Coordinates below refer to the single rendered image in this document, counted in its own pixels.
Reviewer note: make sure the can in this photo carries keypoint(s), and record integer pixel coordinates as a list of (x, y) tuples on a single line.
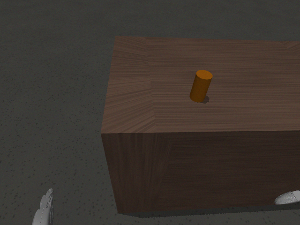
[(200, 86)]

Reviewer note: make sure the left robot hand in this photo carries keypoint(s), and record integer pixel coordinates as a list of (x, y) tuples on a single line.
[(44, 215)]

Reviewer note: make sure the right robot hand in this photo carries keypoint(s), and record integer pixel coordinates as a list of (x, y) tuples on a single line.
[(288, 197)]

